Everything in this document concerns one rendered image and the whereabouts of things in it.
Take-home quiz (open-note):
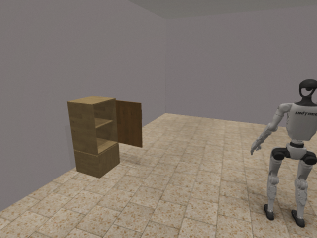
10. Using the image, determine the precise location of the robot left forearm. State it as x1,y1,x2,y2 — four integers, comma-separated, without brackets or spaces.
255,123,272,145

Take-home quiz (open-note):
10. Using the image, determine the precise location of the robot right shin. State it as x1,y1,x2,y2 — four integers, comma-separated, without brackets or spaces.
295,181,308,219

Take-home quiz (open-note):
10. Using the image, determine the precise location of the robot left upper arm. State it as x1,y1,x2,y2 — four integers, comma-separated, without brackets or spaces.
268,103,292,132

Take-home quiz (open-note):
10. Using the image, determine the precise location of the left robot hand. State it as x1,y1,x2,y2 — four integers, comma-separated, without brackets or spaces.
250,141,262,155

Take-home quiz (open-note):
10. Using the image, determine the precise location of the robot shin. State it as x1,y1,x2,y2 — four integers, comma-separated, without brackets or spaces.
266,175,277,213
295,181,308,219

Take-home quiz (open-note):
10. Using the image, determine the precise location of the robot left shin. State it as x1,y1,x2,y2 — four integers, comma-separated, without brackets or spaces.
266,175,277,213

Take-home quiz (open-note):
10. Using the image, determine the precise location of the cupboard door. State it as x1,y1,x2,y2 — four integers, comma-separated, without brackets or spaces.
115,100,143,148

